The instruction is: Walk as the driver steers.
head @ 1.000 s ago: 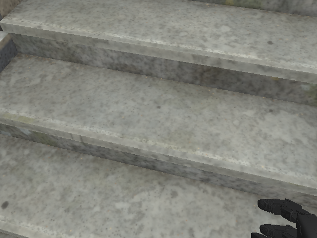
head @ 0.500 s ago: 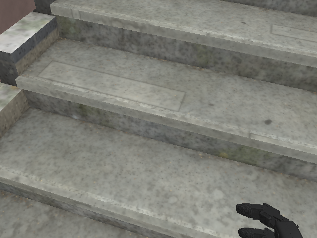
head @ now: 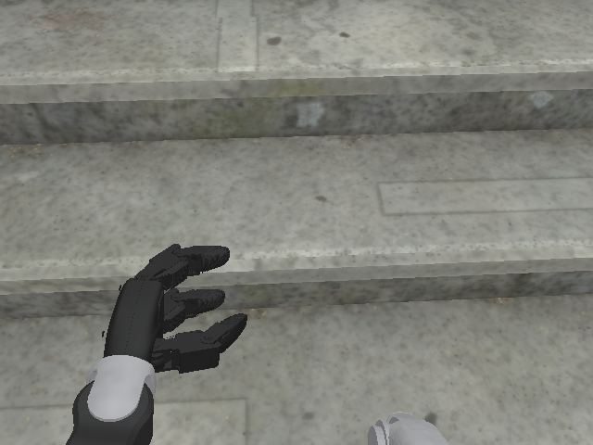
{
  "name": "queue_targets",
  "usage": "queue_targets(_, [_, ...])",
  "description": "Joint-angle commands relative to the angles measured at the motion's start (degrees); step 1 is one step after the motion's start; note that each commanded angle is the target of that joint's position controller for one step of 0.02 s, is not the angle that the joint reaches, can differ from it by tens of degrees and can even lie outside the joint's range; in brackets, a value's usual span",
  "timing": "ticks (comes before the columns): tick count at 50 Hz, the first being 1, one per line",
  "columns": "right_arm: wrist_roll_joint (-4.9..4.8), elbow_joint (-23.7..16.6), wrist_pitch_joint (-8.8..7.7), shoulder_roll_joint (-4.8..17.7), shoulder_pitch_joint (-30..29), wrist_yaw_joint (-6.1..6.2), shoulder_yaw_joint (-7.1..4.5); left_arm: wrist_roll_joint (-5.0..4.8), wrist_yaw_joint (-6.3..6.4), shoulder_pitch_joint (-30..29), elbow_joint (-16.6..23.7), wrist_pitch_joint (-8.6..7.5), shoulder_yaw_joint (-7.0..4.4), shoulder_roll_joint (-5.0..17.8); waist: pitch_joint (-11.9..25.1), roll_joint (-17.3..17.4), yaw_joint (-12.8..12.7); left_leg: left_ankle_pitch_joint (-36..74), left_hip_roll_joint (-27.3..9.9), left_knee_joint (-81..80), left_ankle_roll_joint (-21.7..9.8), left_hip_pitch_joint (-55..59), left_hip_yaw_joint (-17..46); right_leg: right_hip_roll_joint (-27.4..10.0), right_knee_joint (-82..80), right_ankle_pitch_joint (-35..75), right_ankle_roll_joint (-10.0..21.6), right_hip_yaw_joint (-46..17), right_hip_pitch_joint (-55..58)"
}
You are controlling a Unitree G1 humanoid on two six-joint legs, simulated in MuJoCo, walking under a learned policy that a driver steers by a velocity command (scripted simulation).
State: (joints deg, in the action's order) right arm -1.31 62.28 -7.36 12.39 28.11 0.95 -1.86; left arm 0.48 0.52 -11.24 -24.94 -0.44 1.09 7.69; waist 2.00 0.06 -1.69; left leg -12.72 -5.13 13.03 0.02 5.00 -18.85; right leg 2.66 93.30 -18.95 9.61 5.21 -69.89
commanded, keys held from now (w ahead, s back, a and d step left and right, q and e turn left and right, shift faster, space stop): w+e+shift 0.20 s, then e+shift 0.06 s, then q+shift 0.74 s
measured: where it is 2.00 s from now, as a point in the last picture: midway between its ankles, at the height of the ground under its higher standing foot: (334, 213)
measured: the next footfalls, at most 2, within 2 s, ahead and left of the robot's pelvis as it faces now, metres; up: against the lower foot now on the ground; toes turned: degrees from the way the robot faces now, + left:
right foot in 0.06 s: +0.19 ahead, -0.05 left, +0.16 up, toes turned -2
left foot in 0.40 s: +0.50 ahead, +0.07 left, +0.32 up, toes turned -34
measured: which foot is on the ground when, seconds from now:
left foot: down 0.00-0.04, up 0.06-0.38, down 0.40-0.82, up 0.84-1.00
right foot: up 0.00-0.04, down 0.06-0.38, up 0.40-0.80, down 0.82-1.00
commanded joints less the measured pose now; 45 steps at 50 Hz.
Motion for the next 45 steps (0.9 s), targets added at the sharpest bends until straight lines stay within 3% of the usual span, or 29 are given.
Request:
queue_targets(1, [-2.77, -16.43, -3.1, 24.28, -20.68, 0.61, -5.53, -0.36, -0.12, 43.25, -8.88, 1.25, -5.12, 13.15, 23.56, 8.66, -22.17, 112.18, -10.29, 23.74, -9.3, -13.33, 4.01, 4.64, -17.52, -1.58, -0.31, 4.97, 60.72])
queue_targets(2, [-2.34, -19.11, -3.13, 21.66, -21.11, -1.41, -5.97, -0.55, -0.62, 42.91, -8.35, 0.38, -6.52, 16.72, 25.6, 7.15, -20.02, 102.78, -9.17, 42.41, -9.21, -12.17, 7.26, 7.7, -35.87, -3.37, -0.52, -0.9, 66.04])
queue_targets(3, [-0.1, -20.7, -1.98, 13.48, -21.48, -3.21, -5.48, -3.5, -1.42, 28.72, -7.84, -0.51, -8.65, 16.67, 14.85, -5.94, -13.93, 32.91, 1.92, 67.39, -5.7, -26.3, 10.6, 7.99, -56.68, 4.51, 3.31, -13.06, 65.13])
queue_targets(4, [4.39, -27.81, -1.71, 3.11, -16.97, -4.96, -2.45, -2.0, -1.45, 20.16, -7.67, -0.87, -8.76, 19.51, 10.06, -16.24, -1.99, 2.61, 11.06, 99.6, -0.37, -51.3, 17.35, -1.36, -56.76, 49.43, 11.83, -34.86, 70.41])
queue_targets(5, [6.77, -32.64, -2.56, 0.94, -16.94, -4.55, -0.91, -0.47, 0.4, 21.73, -7.44, 0.64, -8.16, 18.79, 22.47, -6.02, -0.46, 1.66, 10.52, 113.95, -1.43, -60.75, 24.64, -6.77, -66.24, 21.05, 17.95, -52.28, 77.6])
queue_targets(8, [8.02, -40.52, -1.87, -6.38, -28.7, -2.61, 4.14, 1.68, 0.55, 33.53, -18.54, -2.39, -6.75, 13.91, -1.31, 2.65, 0.25, -7.86, 7.36, 122.9, -3.84, -79.23, 24.91, -5.12, -73.51, 2.95, 11.67, -48.32, 62.71])
queue_targets(11, [5.77, -42.2, 1.25, -6.33, -32.15, 0.22, 5.02, 1.35, -0.31, 33.98, -22.24, -5.44, -5.0, 10.7, -8.23, 1.9, 2.35, -19.75, 6.36, 122.8, -3.8, -79.89, 20.76, -4.31, -75.69, 15.38, 6.94, -33.78, 49.59])
queue_targets(14, [6.34, -49.96, 1.28, -8.02, -43.27, 1.73, 7.23, -0.23, 0.05, 36.45, -25.55, -6.47, -4.89, 11.52, -10.39, 3.19, 3.12, -26.49, 1.91, 94.06, -5.71, -73.8, 19.42, -2.98, -84.32, 32.65, 1.94, -24.45, 43.65])
queue_targets(16, [4.99, -44.26, 1.84, -4.88, -31.47, 1.38, 5.93, -2.03, 1.01, 27.83, -20.91, -5.05, -5.68, 13.11, 4.21, 6.77, 7.78, -5.7, 6.58, 69.88, -4.61, -26.42, 9.25, -0.45, -86.9, 71.5, 1.9, -14.97, 28.42])
queue_targets(17, [-1.23, -47.43, 6.18, 0.01, -37.27, -4.21, 5.99, 4.62, -7.0, 33.25, -27.93, -6.05, -6.23, 21.16, 24.12, -10.29, 16.36, 10.04, 10.4, 61.16, -1.26, -4.88, 16.83, -3.22, -76.85, 95.43, 3.31, -23.62, 16.15])
queue_targets(18, [-0.64, -39.32, 11.51, 0.01, -15.33, -6.98, 6.02, 3.1, -9.97, 20.54, -22.24, -6.78, -9.17, 27.68, 21.78, -7.1, 23.15, 18.15, 11.23, 48.55, 0.87, -0.73, 19.0, -10.11, -71.5, 117.01, 4.95, -23.76, 25.89])
queue_targets(19, [0.22, -29.42, 14.3, 5.46, 7.26, -5.62, 4.55, 5.49, -11.83, 23.67, -23.42, -7.13, -7.11, 19.19, 35.0, 14.58, 24.07, 29.62, 4.19, 28.88, -9.75, 7.8, 35.16, -8.07, -47.47, 101.61, 0.26, -25.19, 37.15])
queue_targets(20, [5.97, -19.9, 15.11, 6.7, 22.69, -4.7, 2.7, 2.23, -9.22, 20.66, -22.36, -5.64, -9.58, 21.8, 25.01, 24.84, 27.03, 49.8, 2.76, 10.22, -12.36, 8.18, 37.13, 5.25, -15.32, 37.6, -10.27, -17.49, 38.03])
queue_targets(21, [-2.23, -16.94, 7.85, 11.21, 6.36, 1.06, -1.83, 2.94, -4.08, 24.15, -15.87, -9.17, -7.16, 12.56, 20.13, 26.22, 12.14, 93.05, -5.39, 30.11, -20.18, 9.9, 41.48, 13.04, 7.38, -8.43, -13.69, -17.13, 29.37])
queue_targets(22, [-2.4, -17.77, 5.12, 6.58, 0.15, 2.32, -0.6, 2.88, -3.3, 31.02, -17.44, -8.54, -5.65, 6.77, 22.55, 7.26, 5.86, 74.5, -4.3, 25.27, -20.9, 11.34, 51.45, 11.75, 15.76, -5.53, -10.91, -20.09, 20.89])
queue_targets(23, [5.34, -16.53, 6.33, 6.07, -0.23, -2.65, -0.04, -0.24, -5.11, 33.5, -17.21, -4.58, -4.51, 10.07, 15.16, 0.82, 8.53, 78.81, -11.77, 22.51, -24.92, 13.95, 60.31, 14.52, 22.25, 2.98, -8.26, -29.05, 0.62])
queue_targets(24, [4.16, -13.42, 5.41, -1.67, -1.59, -4.48, 1.3, 0.02, -3.9, 21.54, -14.44, -3.14, -5.37, 13.55, 11.59, -4.18, 10.5, 66.27, -10.32, 22.87, -19.16, 10.82, 55.16, 10.75, 21.68, 1.81, -6.53, -24.65, -5.22])
queue_targets(26, [4.4, -5.62, 6.14, -6.67, -0.06, -4.92, 3.06, 4.85, -2.1, 15.52, -10.3, -1.6, -0.81, 3.77, 9.84, -0.44, 1.41, 60.28, -3.49, 20.78, -13.75, 0.99, 43.16, 3.4, 13.05, 0.66, -5.19, -14.01, -7.13])
queue_targets(28, [5.8, -2.05, 5.36, -7.93, 3.45, -3.52, 2.73, 2.17, -2.8, 7.22, -6.0, -3.07, 2.72, -2.22, 7.3, 0.57, 1.82, 44.68, 2.81, 17.41, -9.22, -15.2, 36.65, -1.07, 7.11, -4.66, -3.31, -6.76, -4.41])
queue_targets(30, [5.45, -2.66, 3.06, -2.87, 7.5, -1.95, 1.72, 0.33, -3.08, 1.8, -1.62, -4.99, 3.44, -1.58, 7.94, 7.39, 2.95, 38.83, 7.54, 11.82, -9.59, -24.77, 38.51, 0.31, 8.06, -6.78, -5.55, -1.86, 4.7])
queue_targets(33, [7.86, -2.68, 3.14, -0.13, 10.88, -3.12, 2.98, -0.16, -2.93, -1.87, -1.62, -4.14, 2.94, 1.73, 3.48, 3.79, 2.74, 24.05, 6.68, 9.81, -11.06, -28.83, 47.68, 1.72, 7.72, 2.03, -8.05, -4.93, 0.4])
queue_targets(35, [4.72, -8.57, 2.28, 4.02, 4.93, -4.04, 2.07, 3.15, -2.7, -2.15, 0.41, -1.76, 3.1, -1.04, 4.89, 6.39, -1.64, 23.75, 5.39, 6.84, -15.62, -35.85, 58.62, 0.75, 3.1, 1.52, -10.55, -4.37, 6.8])
queue_targets(37, [3.48, -8.67, 0.95, 4.7, 7.96, -4.37, 1.28, 3.99, -1.7, -11.3, 2.12, 1.11, 2.43, 0.46, 1.51, 5.15, 1.45, 22.51, 0.56, 1.65, -14.54, -30.54, 63.55, -1.5, -5.99, -8.18, -10.62, -5.95, 6.61])
queue_targets(40, [0.75, -11.68, -1.27, 9.03, 7.66, -3.87, -0.83, 1.71, -0.37, -3.68, -0.92, 0.57, -1.46, 5.79, 7.45, 12.94, -1.88, 92.08, 0.15, 6.45, -9.04, -30.82, 53.9, 4.51, -27.57, -3.69, -8.3, 3.88, 43.05])
queue_targets(41, [0.94, -13.53, -1.24, 9.3, 4.51, -4.52, -2.08, 0.89, 1.23, 6.71, -3.02, 0.4, -3.48, 8.34, 16.34, 10.13, -4.7, 95.29, 0.63, 17.04, -6.37, -33.27, 52.16, 2.68, -35.93, 4.27, -4.29, -1.3, 60.81])
queue_targets(42, [3.84, -15.99, -1.57, 1.92, 7.01, -5.85, -1.02, 0.05, 2.04, 20.36, -5.68, -0.31, -4.13, 10.24, 35.41, -9.38, -6.89, 65.5, 9.29, 37.89, -1.24, -46.91, 47.79, -12.54, -48.79, 24.85, 11.23, -28.74, 86.6])
queue_targets(43, [4.77, -14.54, -0.27, 0.28, 10.73, -6.0, -1.42, 3.07, 0.16, 27.12, -7.6, -0.66, -4.07, 12.9, 40.61, -28.45, -7.39, -11.1, 19.13, 75.01, 2.73, -50.92, 42.05, -33.82, -64.01, 22.18, 24.07, -61.13, 81.24])
queue_targets(44, [2.81, -13.29, 1.29, 6.51, 4.22, -6.75, -3.56, 5.01, 0.49, 23.01, -8.4, -3.29, -5.29, 14.94, 15.75, -13.63, -6.53, -2.35, 13.48, 92.48, 2.3, -58.31, 39.28, -29.84, -68.09, -0.76, 17.69, -63.65, 56.65])
queue_targets(45, [1.72, -12.61, 2.19, 6.25, -0.82, -5.23, -3.97, 2.52, -0.25, 13.08, -10.46, -5.52, -4.24, 11.81, 3.94, -10.66, -0.76, 0.26, 10.34, 95.61, 2.43, -59.03, 33.69, -26.81, -65.9, -10.4, 13.56, -50.48, 41.51])
Over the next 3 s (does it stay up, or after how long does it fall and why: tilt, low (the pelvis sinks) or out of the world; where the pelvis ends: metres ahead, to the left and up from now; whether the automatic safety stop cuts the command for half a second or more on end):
stays up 1.41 -0.11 0.70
